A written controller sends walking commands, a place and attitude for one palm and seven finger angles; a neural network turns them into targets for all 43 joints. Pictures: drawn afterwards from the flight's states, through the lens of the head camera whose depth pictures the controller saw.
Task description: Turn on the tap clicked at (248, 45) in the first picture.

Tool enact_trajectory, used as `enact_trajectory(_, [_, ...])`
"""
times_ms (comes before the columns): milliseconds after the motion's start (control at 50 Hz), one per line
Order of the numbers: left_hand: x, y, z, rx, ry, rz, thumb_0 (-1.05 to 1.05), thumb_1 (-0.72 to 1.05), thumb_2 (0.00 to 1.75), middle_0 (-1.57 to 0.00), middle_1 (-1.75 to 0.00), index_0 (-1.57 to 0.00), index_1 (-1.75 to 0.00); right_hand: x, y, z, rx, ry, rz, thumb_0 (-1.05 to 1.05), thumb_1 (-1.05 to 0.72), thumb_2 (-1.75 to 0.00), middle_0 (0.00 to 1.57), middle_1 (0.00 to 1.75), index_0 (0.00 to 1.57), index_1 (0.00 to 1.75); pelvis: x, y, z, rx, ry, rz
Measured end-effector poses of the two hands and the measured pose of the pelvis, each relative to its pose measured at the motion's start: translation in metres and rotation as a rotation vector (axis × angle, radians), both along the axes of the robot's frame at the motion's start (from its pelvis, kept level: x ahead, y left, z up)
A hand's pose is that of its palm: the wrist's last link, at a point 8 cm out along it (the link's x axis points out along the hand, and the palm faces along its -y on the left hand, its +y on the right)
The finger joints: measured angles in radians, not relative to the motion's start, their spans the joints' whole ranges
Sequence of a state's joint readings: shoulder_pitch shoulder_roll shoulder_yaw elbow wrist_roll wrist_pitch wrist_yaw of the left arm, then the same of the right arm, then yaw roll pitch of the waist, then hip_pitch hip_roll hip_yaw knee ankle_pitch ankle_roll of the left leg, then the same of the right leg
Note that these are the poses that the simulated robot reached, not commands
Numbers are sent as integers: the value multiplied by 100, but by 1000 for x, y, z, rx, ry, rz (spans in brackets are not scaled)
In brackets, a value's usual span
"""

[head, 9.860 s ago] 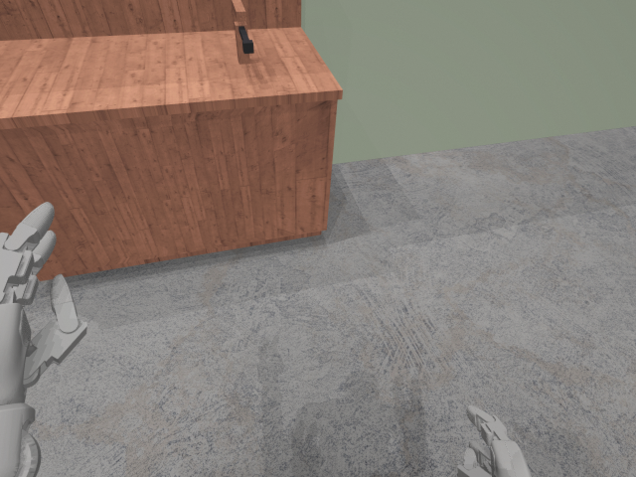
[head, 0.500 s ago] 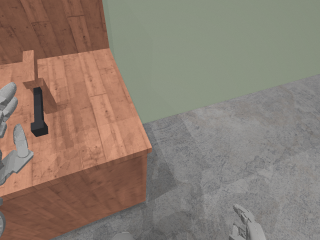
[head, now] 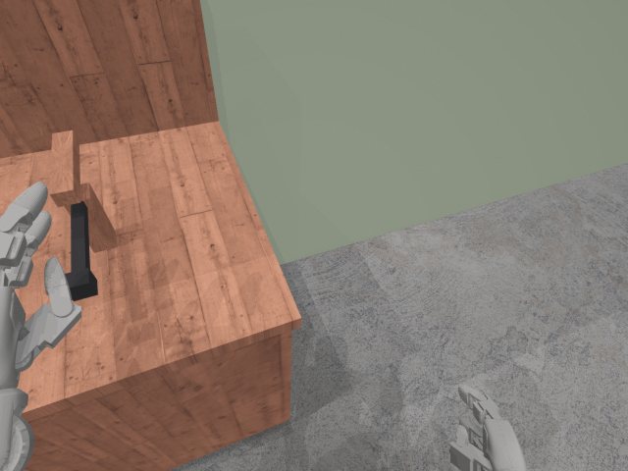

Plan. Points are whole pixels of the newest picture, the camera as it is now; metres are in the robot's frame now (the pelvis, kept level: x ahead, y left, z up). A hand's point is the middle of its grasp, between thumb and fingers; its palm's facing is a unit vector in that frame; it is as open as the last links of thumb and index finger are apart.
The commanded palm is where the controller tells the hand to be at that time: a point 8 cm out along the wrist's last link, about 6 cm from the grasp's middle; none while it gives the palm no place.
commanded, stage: come to a stop and stand still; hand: left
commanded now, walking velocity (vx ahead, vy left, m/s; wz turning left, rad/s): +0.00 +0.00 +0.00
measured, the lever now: (81, 284) +0.31 +0.32 +0.05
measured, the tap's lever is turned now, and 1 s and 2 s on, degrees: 0 0 0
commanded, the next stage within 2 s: look again from close up in 0.86 s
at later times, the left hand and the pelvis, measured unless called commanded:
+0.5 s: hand (29, 243) +0.26 +0.28 +0.20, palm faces +0.50 -0.77 -0.39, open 7.4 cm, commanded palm +0.16 +0.28 +0.18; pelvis +0.00 +0.00 +0.00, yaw -1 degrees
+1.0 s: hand (53, 307) +0.22 +0.26 +0.17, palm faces +0.34 -0.84 -0.41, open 7.4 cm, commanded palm +0.16 +0.29 +0.18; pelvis -0.01 +0.02 +0.00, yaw -2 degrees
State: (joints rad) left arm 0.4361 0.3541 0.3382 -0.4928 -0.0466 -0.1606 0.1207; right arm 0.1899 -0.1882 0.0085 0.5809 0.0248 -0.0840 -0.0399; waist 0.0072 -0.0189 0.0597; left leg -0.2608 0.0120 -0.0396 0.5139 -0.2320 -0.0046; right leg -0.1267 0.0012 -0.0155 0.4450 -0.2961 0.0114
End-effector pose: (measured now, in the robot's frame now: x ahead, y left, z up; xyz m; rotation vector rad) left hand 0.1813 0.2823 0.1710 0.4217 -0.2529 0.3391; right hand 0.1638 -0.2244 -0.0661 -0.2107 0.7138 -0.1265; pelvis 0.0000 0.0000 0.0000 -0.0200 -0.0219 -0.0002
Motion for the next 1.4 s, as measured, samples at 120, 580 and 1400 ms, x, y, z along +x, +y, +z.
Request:
enact_trajectory(120, [3,5,8,39,-2,-7,1,89,90,-21,-31,-21,-30,12,15,1,22,5,21,1,-91,-89,20,30,20,30,6,3,2,-1,13,1])
enact_trajectory(580, [30,0,21,89,-66,-52,1,90,90,-20,-30,-21,-30,1,5,-7,21,-5,49,1,-90,-89,20,30,20,30,3,6,0,6,37,-48])
enact_trajectory(1400, [-16,29,5,26,11,-9,1,89,90,-21,-31,-21,-30,-12,31,8,-37,-13,61,1,-90,-89,20,30,20,30,-21,28,6,-9,6,-28])
